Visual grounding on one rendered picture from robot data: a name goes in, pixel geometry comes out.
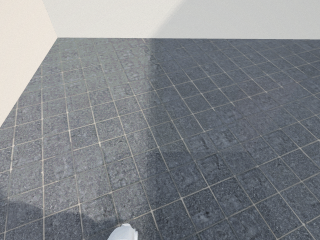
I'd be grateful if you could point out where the left robot thigh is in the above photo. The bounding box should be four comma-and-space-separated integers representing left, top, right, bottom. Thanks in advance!
107, 226, 138, 240

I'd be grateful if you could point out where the left robot shin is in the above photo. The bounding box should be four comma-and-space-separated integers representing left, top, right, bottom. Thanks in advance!
121, 223, 131, 227

